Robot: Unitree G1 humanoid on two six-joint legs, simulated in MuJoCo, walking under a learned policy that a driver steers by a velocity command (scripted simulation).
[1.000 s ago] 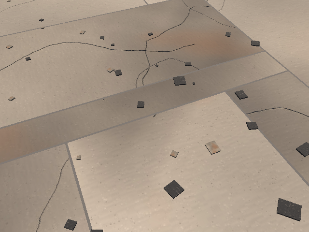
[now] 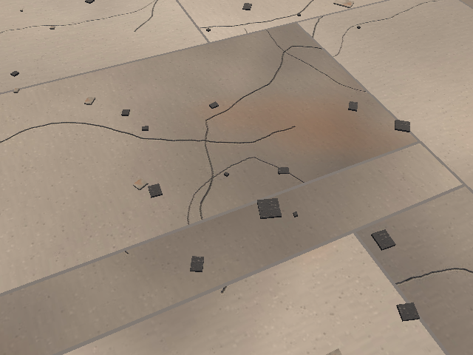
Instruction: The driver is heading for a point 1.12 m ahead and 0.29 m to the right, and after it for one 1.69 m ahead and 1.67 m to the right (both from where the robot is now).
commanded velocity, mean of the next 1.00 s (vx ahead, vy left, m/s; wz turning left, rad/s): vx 0.33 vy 0.00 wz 0.00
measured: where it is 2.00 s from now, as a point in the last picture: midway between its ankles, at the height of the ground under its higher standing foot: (238, 257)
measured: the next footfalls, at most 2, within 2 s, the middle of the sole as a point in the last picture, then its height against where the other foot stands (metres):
right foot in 0.24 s outside the picture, level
left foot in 0.70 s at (213, 340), level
